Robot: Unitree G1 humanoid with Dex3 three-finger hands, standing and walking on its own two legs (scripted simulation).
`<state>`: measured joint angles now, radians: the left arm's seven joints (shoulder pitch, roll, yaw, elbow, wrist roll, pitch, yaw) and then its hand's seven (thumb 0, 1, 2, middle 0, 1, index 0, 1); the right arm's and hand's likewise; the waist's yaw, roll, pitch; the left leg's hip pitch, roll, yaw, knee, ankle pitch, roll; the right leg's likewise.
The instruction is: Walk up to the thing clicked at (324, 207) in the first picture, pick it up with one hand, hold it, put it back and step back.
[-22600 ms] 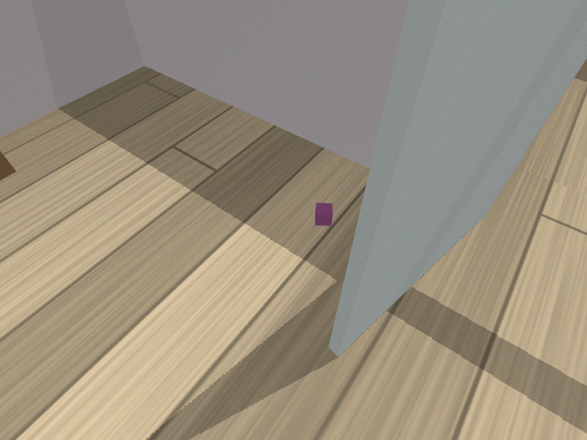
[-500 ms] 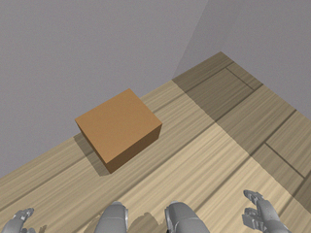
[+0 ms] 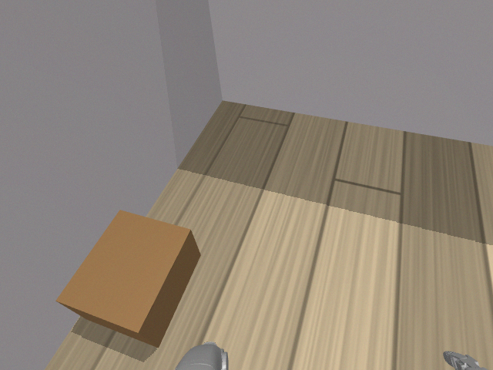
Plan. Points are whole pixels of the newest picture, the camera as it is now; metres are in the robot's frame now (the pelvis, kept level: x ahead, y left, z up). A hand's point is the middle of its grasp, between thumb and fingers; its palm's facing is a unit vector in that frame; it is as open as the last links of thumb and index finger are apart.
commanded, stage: walk up
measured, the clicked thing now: out of the picture +0.87 -1.27 -0.73
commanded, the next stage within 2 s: none
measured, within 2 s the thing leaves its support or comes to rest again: neither
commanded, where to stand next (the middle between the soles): +0.13 -0.04 m, yaw -68 degrees
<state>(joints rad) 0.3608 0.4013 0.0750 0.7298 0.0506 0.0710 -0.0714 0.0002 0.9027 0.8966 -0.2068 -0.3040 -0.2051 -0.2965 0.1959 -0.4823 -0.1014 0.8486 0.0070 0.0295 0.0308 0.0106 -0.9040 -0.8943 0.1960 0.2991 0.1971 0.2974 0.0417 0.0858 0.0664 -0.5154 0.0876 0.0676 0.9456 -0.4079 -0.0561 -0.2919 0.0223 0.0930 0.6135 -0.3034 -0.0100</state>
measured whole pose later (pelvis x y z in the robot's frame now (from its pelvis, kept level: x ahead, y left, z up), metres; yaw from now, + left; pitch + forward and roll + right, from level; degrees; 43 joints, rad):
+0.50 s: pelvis +0.05 -0.01 +0.00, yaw -26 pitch +0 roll +0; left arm 0.21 0.45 0.04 0.77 0.03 0.01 -0.04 0.00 0.90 0.90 -0.20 -0.30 -0.20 -0.30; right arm 0.33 -0.44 -0.08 0.75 -0.01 0.01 0.06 0.01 -0.90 -0.89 0.20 0.30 0.20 0.30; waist -0.09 0.03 0.10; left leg -0.22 0.15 0.30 0.63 -0.38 0.00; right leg -0.37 -0.03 -0.05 0.62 -0.28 -0.01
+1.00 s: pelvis +0.09 +0.03 -0.02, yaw -48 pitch -2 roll +0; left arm 0.20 0.44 0.05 0.72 0.02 0.04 0.02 0.00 0.90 0.90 -0.21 -0.30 -0.21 -0.30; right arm 0.18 -0.37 -0.05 0.72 -0.02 -0.01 0.00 0.01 -0.90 -0.89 0.20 0.30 0.20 0.30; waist -0.01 -0.03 0.18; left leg -0.42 0.09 0.06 0.82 -0.36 -0.01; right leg -0.59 0.07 0.09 1.23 -0.49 0.01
